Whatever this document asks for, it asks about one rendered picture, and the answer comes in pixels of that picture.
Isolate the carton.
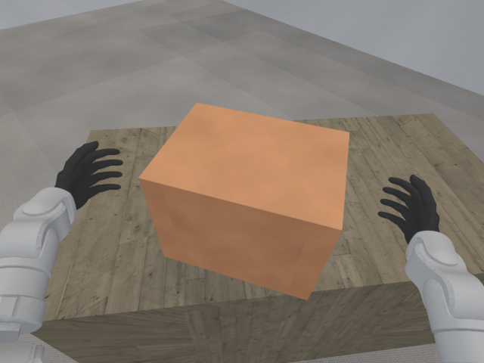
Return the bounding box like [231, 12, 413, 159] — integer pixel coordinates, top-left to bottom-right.
[138, 103, 349, 300]

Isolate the robot right hand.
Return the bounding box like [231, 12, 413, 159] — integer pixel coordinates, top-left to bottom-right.
[378, 175, 440, 244]

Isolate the robot left hand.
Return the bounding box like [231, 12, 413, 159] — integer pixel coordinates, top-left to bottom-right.
[54, 141, 123, 210]

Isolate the left robot upper arm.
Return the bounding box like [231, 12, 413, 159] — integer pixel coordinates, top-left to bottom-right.
[0, 341, 45, 363]

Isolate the pedestal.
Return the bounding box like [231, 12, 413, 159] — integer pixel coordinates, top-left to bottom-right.
[31, 113, 484, 363]

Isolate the robot left forearm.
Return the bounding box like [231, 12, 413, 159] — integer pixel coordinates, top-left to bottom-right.
[0, 187, 76, 343]

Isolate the robot right forearm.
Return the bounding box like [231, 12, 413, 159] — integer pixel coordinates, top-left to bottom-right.
[405, 231, 484, 363]

